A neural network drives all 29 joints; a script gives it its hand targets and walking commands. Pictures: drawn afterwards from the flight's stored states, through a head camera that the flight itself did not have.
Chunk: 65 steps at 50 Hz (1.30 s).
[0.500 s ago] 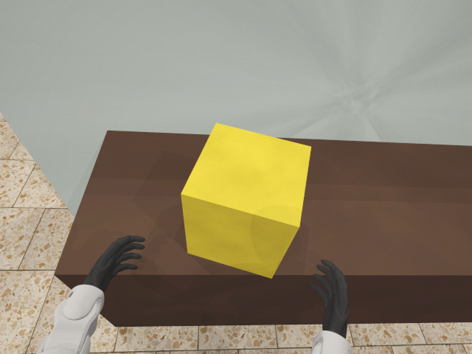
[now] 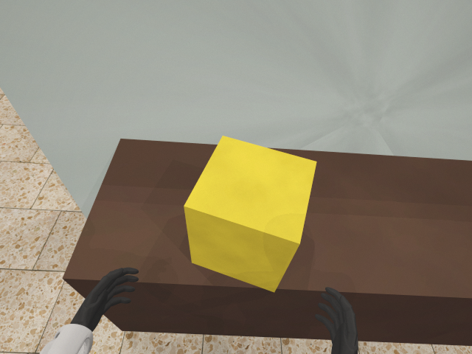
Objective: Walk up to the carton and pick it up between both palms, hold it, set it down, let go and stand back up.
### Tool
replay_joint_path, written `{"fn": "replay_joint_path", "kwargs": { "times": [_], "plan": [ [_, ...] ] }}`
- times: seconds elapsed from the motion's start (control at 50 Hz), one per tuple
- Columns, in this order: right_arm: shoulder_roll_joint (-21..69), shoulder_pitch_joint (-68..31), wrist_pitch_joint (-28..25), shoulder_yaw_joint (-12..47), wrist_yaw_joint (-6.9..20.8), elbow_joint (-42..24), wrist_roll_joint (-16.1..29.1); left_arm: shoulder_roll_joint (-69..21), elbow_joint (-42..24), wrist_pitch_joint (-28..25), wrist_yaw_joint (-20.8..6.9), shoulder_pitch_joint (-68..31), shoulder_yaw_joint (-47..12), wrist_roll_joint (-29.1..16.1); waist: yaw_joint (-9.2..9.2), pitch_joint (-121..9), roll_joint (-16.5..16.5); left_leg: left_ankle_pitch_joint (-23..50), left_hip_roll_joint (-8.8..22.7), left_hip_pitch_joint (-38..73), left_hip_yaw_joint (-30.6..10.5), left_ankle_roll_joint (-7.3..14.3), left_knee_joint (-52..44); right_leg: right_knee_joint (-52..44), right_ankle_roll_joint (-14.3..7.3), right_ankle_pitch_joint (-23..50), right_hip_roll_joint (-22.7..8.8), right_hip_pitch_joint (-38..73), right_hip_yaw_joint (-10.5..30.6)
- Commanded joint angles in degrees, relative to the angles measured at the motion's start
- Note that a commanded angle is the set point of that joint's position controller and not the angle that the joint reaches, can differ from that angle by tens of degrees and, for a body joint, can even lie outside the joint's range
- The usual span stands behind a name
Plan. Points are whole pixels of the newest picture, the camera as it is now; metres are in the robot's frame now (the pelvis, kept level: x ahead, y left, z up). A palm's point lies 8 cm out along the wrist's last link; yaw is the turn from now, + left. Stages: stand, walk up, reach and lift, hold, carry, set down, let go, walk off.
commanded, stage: set down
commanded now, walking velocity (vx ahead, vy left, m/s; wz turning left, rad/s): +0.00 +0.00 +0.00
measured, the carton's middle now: (249, 216) +0.42 -0.03 -0.08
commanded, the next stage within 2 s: let go in 1.36 s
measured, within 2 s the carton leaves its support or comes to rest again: neither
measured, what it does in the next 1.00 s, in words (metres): stands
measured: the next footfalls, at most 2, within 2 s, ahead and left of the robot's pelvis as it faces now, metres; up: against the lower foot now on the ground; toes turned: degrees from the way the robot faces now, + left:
none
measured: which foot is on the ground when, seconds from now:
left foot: down 0.00-1.00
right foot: down 0.00-1.00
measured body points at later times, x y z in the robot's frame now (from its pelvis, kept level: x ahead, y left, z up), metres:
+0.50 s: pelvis +0.01 +0.00 +0.01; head +0.04 +0.01 +0.45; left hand +0.22 +0.24 -0.06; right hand +0.18 -0.19 -0.06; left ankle -0.01 +0.10 -0.73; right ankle +0.04 -0.13 -0.73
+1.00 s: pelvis +0.01 -0.02 +0.01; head +0.04 -0.01 +0.46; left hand +0.20 +0.23 -0.06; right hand +0.18 -0.21 -0.07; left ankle -0.01 +0.10 -0.73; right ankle +0.04 -0.13 -0.73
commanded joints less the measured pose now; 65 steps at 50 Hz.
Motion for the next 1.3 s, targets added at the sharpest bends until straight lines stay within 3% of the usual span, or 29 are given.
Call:
{"fn": "replay_joint_path", "kwargs": {
  "times": [0.0,0.04,0.08,0.2,0.28,0.3,0.36,0.42,0.44,0.52,0.54,0.56,0.64,0.7,0.72,0.76,0.8,0.86,0.92,0.94,0.96,1.1,1.12,1.16,1.18,1.28],
  "plan": [
    [-5.7,-1.6,-2.1,1.3,1.1,-4.9,-0.2,8.8,-12.9,-1.1,0.6,0.6,1.3,-8.3,0.14,-2.8,8.2,13.8,3.4,3.0,-3.0,-4.5,-12.2,-4.5,-2.6,5.2,1.2,19.5,1.0],
    [-5.2,-1.1,-1.9,2.3,1.1,-6.1,0.1,9.4,-14.0,-0.8,0.2,0.5,1.9,-8.4,0.02,-3.5,6.8,14.7,2.5,3.5,-2.4,-4.3,-12.1,-5.2,-2.7,6.4,0.3,19.9,1.4],
    [-6.8,-1.5,-1.4,1.6,2.0,-4.2,0.3,8.4,-13.9,0.3,0.7,1.1,1.9,-7.5,0.23,-4.3,8.3,18.7,2.5,6.0,-2.5,-5.1,-11.7,-5.6,-3.0,6.5,0.6,18.6,0.9],
    [-6.8,0.1,-1.0,3.2,2.7,-6.0,1.2,9.6,-14.7,1.6,0.5,2.5,3.1,-7.1,0.83,-4.3,5.7,23.2,1.0,8.9,-1.7,-5.1,-10.3,-7.1,-2.8,9.5,0.0,18.0,1.0],
    [-9.1,-0.3,0.1,2.4,3.9,-2.4,1.1,7.9,-13.2,3.0,0.9,2.4,2.6,-5.7,0.92,-3.3,7.6,25.2,1.5,9.9,-1.8,-5.6,-11.2,-7.4,-3.3,8.8,0.7,17.6,0.5],
    [-8.9,-0.2,0.1,2.6,3.9,-4.4,1.4,8.5,-13.7,3.0,1.0,2.8,3.0,-5.9,1.15,-3.7,6.1,26.6,1.3,10.1,-2.0,-5.5,-10.6,-7.5,-3.1,9.4,0.8,17.6,0.5],
    [-10.2,-1.0,0.6,2.2,4.9,-2.5,1.7,7.1,-11.2,3.9,1.3,3.5,3.0,-5.1,1.28,-3.3,6.7,28.1,1.2,11.1,-2.1,-5.9,-11.0,-7.6,-3.1,9.3,1.1,17.4,0.2],
    [-11.5,-0.8,1.0,1.4,5.8,-1.4,1.5,6.6,-12.8,4.7,2.1,3.9,2.9,-4.1,1.76,-3.6,8.0,31.1,1.4,12.6,-2.2,-6.3,-11.3,-7.8,-3.3,9.8,1.3,17.1,0.0],
    [-10.9,0.0,0.8,2.1,5.6,-2.9,1.7,7.4,-12.6,4.6,1.8,4.5,3.2,-4.6,1.7,-3.6,6.5,31.7,0.9,12.7,-1.7,-6.0,-10.6,-8.3,-3.1,11.1,1.2,17.7,0.1],
    [-12.3,-3.6,2.2,-1.0,6.7,-0.3,1.2,6.4,-11.6,6.0,2.9,3.3,3.3,-4.3,1.56,-3.2,7.5,29.1,1.0,12.3,-1.5,-6.2,-12.1,-8.4,-3.6,9.0,1.3,16.7,-0.3],
    [-11.9,-3.3,2.1,-0.8,6.6,-3.3,1.6,7.2,-13.8,5.7,2.8,2.8,3.1,-5.2,1.15,-4.6,6.9,29.7,0.7,12.4,-1.2,-6.0,-12.3,-8.4,-3.3,10.1,0.9,17.3,0.0],
    [-12.7,-3.9,2.4,-1.6,7.2,0.5,1.0,5.3,-12.0,6.2,3.4,3.8,3.1,-4.2,1.06,-4.0,8.4,30.1,1.0,13.4,-1.5,-6.6,-12.5,-8.2,-3.6,9.2,1.3,16.8,-0.4],
    [-13.6,-4.9,2.9,-2.8,8.3,-0.4,0.9,5.3,-13.1,7.1,4.4,3.8,2.4,-4.3,1.21,-4.9,8.0,32.4,1.3,14.1,-1.4,-6.6,-12.7,-8.6,-3.7,9.7,1.7,16.6,-0.8],
    [-14.3,-5.8,3.9,-3.2,9.0,1.8,0.6,4.1,-10.4,8.1,4.7,3.5,2.2,-3.9,0.25,-4.2,7.6,30.6,1.1,13.9,-1.1,-6.5,-13.3,-8.7,-3.7,9.3,1.5,16.4,-0.9],
    [-13.8,-5.9,3.9,-3.3,8.7,-0.4,0.9,4.9,-11.9,8.3,4.7,3.3,2.6,-4.5,0.42,-5.3,7.3,30.5,0.8,13.7,-0.8,-6.2,-13.3,-8.7,-3.5,10.4,1.2,17.0,-0.8],
    [-15.8,-7.4,4.8,-3.6,9.9,2.9,0.0,3.2,-10.6,9.7,5.6,3.3,2.1,-3.1,0.13,-4.8,8.7,30.6,1.1,14.6,-1.3,-6.7,-13.9,-8.7,-4.0,9.5,1.7,16.2,-1.5],
    [-15.1,-6.4,5.1,-3.2,9.6,2.0,0.0,3.9,-9.9,9.9,5.4,3.7,2.7,-3.3,-0.15,-4.7,7.0,30.7,0.6,14.3,-0.9,-6.2,-13.6,-9.1,-3.6,11.1,1.2,17.0,-1.1],
    [-14.8,-6.7,5.8,-3.2,9.7,1.4,-0.2,4.6,-11.9,10.5,5.6,2.6,3.3,-3.2,-0.12,-5.4,6.5,30.0,0.0,14.4,-0.2,-5.9,-13.5,-9.2,-3.5,12.4,0.8,17.4,-1.0],
    [-15.8,-7.1,6.8,-3.6,10.2,3.7,-0.6,3.3,-9.1,11.5,6.1,3.3,2.9,-2.2,-0.29,-4.3,7.0,28.2,0.2,14.0,-0.3,-5.8,-14.0,-9.2,-3.6,11.5,0.7,17.0,-1.0],
    [-14.8,-7.2,6.7,-3.0,9.8,0.7,-0.4,4.5,-11.5,11.2,5.8,2.5,3.4,-2.7,0.06,-5.7,5.5,27.5,-0.3,13.5,0.3,-5.2,-13.8,-9.3,-3.3,12.5,0.2,17.8,-0.5],
    [-16.6,-7.8,7.5,-3.7,10.4,3.2,-0.8,3.4,-10.3,12.3,6.2,2.1,3.1,-1.9,-0.55,-5.3,6.1,27.8,0.1,13.8,-0.1,-5.6,-14.2,-9.1,-3.5,12.6,0.6,17.5,-1.2],
    [-16.1,-9.0,9.6,-3.2,11.0,1.8,-1.5,3.7,-11.0,14.2,7.2,0.9,3.3,-1.7,-0.69,-5.4,5.7,23.0,-0.3,11.6,0.5,-4.5,-14.8,-9.5,-3.2,10.8,-0.1,18.8,-0.6],
    [-16.7,-9.2,10.1,-3.4,11.4,3.7,-1.7,2.8,-8.7,14.9,7.3,0.8,2.7,-1.2,-0.79,-4.9,5.2,21.9,-0.2,11.2,0.5,-4.5,-15.2,-9.6,-3.2,9.7,0.0,18.5,-1.0],
    [-15.7,-9.0,10.3,-3.0,11.2,0.5,-1.6,4.4,-10.5,14.6,7.3,0.1,3.2,-2.1,-0.91,-6.9,3.6,20.9,-0.8,10.7,1.0,-3.7,-14.7,-9.8,-2.7,10.2,-0.7,19.6,-0.3],
    [-17.0,-10.0,11.2,-3.3,11.8,3.9,-2.3,2.7,-8.7,15.8,7.8,-0.2,2.7,-0.9,-1.39,-5.3,5.5,19.7,-0.3,10.8,0.6,-4.2,-15.8,-9.9,-3.1,8.3,-0.4,18.4,-0.9],
    [-17.8,-10.6,12.4,-4.2,12.5,3.7,-3.3,2.2,-7.8,17.3,8.5,-0.6,3.0,-0.5,-1.59,-5.0,4.4,18.8,-0.5,9.8,0.9,-4.1,-16.3,-9.8,-3.0,7.8,-0.2,19.2,-1.3]
  ]
}}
